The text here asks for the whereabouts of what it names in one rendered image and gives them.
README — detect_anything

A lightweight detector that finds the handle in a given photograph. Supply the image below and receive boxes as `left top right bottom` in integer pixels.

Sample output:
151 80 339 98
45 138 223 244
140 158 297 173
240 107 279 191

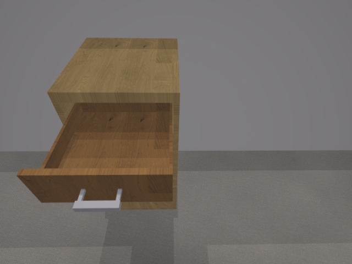
73 189 122 212

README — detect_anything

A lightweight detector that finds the cabinet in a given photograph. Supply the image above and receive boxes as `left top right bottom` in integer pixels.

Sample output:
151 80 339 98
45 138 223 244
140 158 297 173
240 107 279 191
47 38 180 210

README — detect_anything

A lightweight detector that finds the drawer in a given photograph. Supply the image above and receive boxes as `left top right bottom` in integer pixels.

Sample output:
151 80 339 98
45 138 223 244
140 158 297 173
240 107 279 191
16 103 173 203

